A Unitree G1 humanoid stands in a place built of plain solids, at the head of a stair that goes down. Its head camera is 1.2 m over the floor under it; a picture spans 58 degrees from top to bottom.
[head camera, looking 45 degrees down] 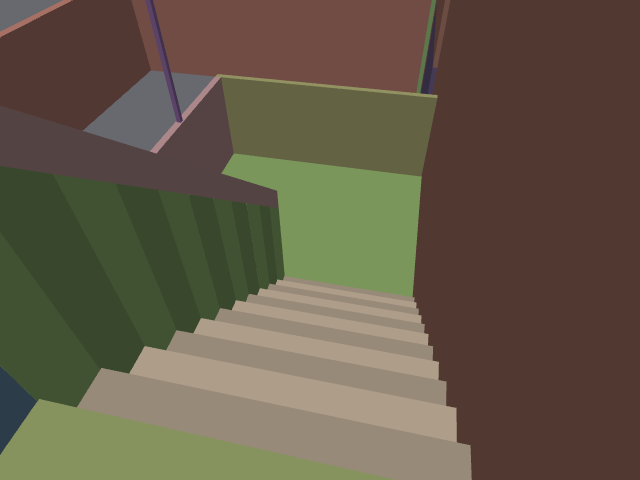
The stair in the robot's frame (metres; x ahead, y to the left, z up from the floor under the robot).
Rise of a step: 0.18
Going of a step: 0.20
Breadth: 1.25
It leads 12 degrees to the right of straight ahead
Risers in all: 12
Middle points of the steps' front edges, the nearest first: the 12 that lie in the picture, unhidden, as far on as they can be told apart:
0.43 0.19 0.00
0.63 0.15 -0.18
0.82 0.11 -0.37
1.02 0.07 -0.55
1.22 0.03 -0.73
1.42 -0.02 -0.92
1.61 -0.06 -1.10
1.81 -0.10 -1.29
2.01 -0.14 -1.47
2.21 -0.18 -1.65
2.40 -0.23 -1.84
2.60 -0.27 -2.02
